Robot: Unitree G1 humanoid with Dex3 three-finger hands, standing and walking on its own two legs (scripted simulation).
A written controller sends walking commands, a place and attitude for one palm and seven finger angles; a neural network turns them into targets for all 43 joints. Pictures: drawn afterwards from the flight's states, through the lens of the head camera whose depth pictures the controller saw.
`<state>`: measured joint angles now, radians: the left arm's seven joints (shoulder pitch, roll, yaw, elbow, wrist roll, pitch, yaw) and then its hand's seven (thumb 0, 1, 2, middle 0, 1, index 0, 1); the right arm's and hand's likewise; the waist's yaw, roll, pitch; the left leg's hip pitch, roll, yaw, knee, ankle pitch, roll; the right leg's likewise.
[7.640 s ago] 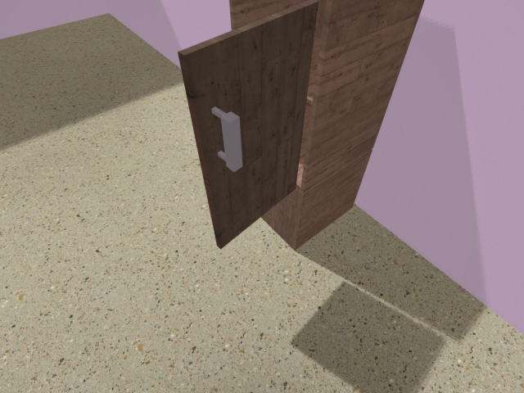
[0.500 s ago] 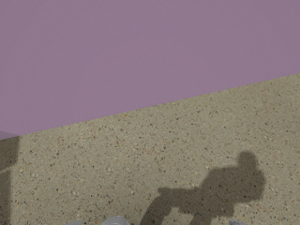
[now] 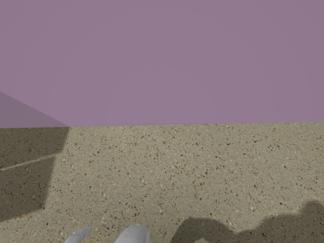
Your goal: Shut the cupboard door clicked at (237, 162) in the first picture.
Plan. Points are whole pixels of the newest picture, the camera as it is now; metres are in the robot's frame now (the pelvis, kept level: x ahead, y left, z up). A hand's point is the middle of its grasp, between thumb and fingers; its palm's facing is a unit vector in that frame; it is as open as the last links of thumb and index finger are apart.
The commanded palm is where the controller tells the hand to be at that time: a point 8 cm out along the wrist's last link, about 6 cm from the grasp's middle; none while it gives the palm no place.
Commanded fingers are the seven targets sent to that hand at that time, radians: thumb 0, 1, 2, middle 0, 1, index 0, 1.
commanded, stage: walk to a spot facing it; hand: left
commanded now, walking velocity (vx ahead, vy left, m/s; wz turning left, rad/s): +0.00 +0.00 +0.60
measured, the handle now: out of the picture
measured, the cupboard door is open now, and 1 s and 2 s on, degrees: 96 96 96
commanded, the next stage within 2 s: none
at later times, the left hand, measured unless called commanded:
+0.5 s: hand out of the picture +0.05 +0.24 -0.16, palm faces +0.31 -0.91 -0.27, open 7.4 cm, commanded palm none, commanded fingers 0.00 0.90 0.90 -0.20 -0.30 -0.20 -0.30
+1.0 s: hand out of the picture -0.06 +0.18 -0.18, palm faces +0.65 -0.73 -0.22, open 7.4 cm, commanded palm none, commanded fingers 0.00 0.90 0.90 -0.20 -0.30 -0.20 -0.30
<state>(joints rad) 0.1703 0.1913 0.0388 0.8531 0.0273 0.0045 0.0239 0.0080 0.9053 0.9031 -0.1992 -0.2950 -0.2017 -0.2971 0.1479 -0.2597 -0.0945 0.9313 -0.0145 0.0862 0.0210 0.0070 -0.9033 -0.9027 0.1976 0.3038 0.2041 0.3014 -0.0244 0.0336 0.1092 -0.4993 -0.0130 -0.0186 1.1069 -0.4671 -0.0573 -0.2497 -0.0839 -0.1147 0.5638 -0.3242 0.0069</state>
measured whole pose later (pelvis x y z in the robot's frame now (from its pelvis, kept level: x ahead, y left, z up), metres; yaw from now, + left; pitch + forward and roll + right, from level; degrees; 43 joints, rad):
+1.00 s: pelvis +0.09 +0.04 -0.01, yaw +38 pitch +2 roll +1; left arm 0.37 0.22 0.07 1.00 0.03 -0.04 -0.01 0.01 0.91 0.90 -0.20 -0.30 -0.20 -0.30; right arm 0.08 -0.25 -0.06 0.90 -0.03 0.01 0.05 0.01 -0.91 -0.90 0.19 0.30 0.20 0.30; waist 0.03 -0.04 0.10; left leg -0.36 0.03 0.14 0.57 -0.27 0.02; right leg -0.11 -0.22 -0.29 0.61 -0.44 0.09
